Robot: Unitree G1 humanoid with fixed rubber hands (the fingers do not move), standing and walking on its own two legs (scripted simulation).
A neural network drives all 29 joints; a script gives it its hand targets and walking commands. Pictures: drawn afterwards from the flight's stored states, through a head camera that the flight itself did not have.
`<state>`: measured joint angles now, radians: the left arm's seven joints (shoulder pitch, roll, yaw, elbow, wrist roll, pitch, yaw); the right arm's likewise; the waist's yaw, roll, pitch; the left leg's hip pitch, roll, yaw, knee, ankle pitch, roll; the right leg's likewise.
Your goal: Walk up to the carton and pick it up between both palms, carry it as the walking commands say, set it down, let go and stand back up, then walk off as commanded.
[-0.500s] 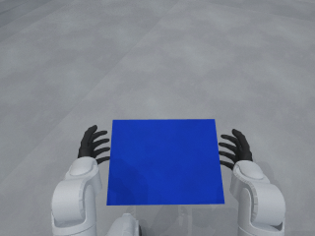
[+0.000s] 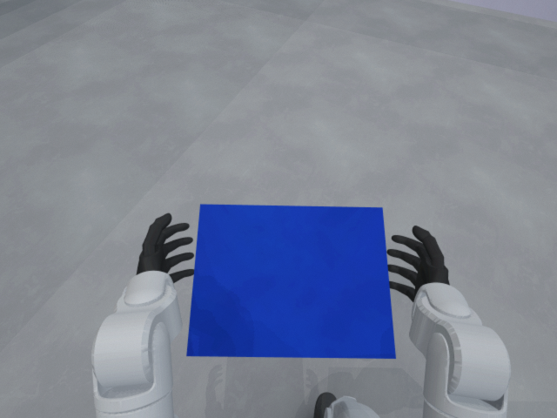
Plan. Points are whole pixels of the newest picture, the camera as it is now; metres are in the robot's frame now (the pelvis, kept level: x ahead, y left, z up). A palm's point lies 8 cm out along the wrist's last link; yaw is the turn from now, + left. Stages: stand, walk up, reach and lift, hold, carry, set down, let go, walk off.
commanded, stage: carry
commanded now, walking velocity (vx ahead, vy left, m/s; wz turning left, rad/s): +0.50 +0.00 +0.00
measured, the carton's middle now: (288, 282) +0.30 +0.00 +0.00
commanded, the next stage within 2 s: none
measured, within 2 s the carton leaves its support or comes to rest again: neither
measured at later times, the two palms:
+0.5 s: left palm (203, 100) +0.63 +0.17 +0.09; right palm (374, 107) +0.63 -0.15 +0.09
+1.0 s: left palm (230, 22) +0.99 +0.16 +0.07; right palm (355, 28) +1.00 -0.17 +0.07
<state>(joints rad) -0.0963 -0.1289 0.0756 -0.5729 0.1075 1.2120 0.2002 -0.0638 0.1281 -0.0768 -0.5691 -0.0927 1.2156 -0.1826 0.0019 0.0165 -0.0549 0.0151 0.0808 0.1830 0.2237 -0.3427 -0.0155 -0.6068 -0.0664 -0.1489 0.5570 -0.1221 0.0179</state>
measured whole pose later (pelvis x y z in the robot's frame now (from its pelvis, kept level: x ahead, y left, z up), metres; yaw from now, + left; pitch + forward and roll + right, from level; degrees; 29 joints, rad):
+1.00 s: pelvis +0.74 -0.02 -0.01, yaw +3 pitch +5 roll -2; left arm -0.10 -0.13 0.06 -0.49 0.10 1.21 0.21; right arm -0.08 0.13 -0.11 -0.52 -0.10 1.24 -0.19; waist 0.02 0.03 -0.03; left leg -0.26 0.08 0.05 1.10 -0.42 -0.04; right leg -0.43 -0.03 -0.23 0.49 -0.15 -0.07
